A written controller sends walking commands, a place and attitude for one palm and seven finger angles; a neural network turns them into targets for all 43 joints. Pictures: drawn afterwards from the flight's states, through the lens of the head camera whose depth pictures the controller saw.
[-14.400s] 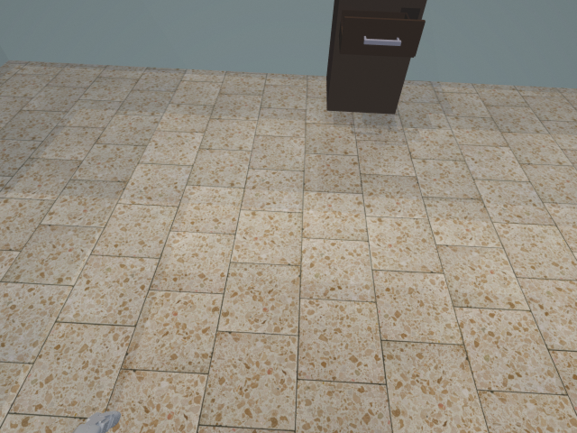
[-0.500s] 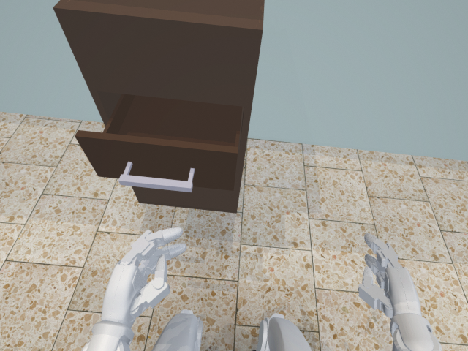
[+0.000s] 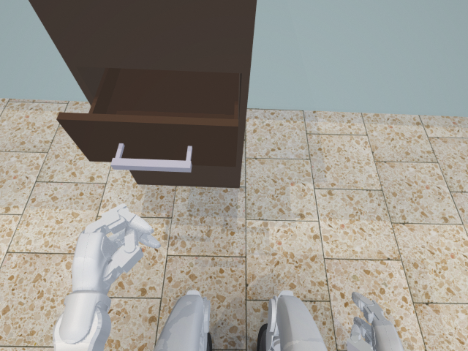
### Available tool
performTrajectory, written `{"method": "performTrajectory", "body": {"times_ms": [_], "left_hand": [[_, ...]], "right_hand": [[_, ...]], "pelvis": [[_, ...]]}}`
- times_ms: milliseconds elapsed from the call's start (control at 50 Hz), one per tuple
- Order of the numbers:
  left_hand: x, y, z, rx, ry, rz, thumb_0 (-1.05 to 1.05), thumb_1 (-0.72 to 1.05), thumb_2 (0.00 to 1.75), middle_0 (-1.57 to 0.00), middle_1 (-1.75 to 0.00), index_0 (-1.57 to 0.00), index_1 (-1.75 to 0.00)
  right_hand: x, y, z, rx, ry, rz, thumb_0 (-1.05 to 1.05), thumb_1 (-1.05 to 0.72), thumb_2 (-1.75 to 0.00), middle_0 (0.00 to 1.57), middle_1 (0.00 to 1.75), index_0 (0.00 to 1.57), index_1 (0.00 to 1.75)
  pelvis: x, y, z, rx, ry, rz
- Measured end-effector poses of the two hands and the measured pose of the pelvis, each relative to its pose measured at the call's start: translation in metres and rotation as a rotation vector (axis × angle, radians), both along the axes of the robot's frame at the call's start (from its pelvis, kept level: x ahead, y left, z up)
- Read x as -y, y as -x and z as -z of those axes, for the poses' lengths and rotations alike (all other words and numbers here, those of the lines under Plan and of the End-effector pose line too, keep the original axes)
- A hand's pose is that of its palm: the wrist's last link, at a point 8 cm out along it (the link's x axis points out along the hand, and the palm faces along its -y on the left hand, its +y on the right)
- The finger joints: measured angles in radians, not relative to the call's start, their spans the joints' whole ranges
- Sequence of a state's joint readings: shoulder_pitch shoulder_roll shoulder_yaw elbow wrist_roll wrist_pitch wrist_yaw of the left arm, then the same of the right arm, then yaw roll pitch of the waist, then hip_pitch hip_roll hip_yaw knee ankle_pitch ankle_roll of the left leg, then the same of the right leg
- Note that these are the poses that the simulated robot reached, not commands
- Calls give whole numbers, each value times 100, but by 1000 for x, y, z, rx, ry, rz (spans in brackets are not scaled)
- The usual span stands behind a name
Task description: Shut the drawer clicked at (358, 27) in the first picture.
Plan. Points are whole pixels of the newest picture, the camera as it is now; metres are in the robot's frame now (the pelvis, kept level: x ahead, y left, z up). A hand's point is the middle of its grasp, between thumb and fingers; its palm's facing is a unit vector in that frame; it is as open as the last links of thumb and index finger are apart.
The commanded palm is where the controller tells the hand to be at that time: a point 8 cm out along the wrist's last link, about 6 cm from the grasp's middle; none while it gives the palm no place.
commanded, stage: raise the hand and make a fist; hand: left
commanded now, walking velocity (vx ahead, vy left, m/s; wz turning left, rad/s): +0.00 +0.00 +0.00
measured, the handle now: (153, 157) +0.52 +0.21 -0.11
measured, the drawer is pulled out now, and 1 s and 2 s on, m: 0.16 0.16 0.16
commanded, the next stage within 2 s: bring the fist close to the handle in 0.94 s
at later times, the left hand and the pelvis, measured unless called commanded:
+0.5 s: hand (147, 233) +0.31 +0.16 -0.02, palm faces -0.03 -1.00 -0.05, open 3.2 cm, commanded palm +0.29 +0.22 -0.01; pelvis +0.01 +0.00 -0.02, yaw +1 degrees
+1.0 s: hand (144, 227) +0.31 +0.17 -0.01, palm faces +0.00 -1.00 -0.04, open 3.3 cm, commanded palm +0.29 +0.22 -0.01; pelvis +0.01 -0.01 -0.02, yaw +0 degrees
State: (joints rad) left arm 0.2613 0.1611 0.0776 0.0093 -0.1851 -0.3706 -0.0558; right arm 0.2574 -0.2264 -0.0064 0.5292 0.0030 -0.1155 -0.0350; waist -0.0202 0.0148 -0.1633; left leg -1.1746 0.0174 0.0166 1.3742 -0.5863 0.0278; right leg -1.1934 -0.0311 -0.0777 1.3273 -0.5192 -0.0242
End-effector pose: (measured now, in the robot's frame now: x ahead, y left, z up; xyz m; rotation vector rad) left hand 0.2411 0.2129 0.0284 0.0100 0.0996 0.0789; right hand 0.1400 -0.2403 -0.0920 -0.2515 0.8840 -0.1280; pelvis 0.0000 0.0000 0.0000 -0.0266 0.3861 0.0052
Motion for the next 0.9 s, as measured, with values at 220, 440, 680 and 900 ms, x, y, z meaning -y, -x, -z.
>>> {"method": "performTrajectory", "body": {"times_ms": [220, 440, 680, 900], "left_hand": [[15, -20, 40, -2, -1, 168, 2, 90, 90, -121, -139, -121, -140], [-13, -43, 24, 56, -49, 59, 2, 90, 90, -137, -156, -137, -157], [-6, -56, 31, 81, -21, 81, 2, 90, 90, -140, -159, -140, -160], [-10, -47, 39, 13, -20, 96, 2, 90, 90, -140, -160, -140, -160]], "right_hand": [[10, -38, 0, 76, 67, -55, 2, -91, -90, 20, 30, 21, 30], [-17, -61, 14, 55, -34, -118, 1, -91, -90, 20, 30, 21, 30], [3, -45, 27, -15, 0, -64, 1, -91, -90, 20, 30, 21, 30], [15, -34, 24, -31, 17, -36, 2, -91, -90, 20, 30, 21, 30]], "pelvis": [[-2, -1, 16, -33, 14, -16], [2, -9, 16, -52, 9, -17], [6, -12, 22, -71, 4, -8], [7, -9, 20, -67, 3, -8]]}}
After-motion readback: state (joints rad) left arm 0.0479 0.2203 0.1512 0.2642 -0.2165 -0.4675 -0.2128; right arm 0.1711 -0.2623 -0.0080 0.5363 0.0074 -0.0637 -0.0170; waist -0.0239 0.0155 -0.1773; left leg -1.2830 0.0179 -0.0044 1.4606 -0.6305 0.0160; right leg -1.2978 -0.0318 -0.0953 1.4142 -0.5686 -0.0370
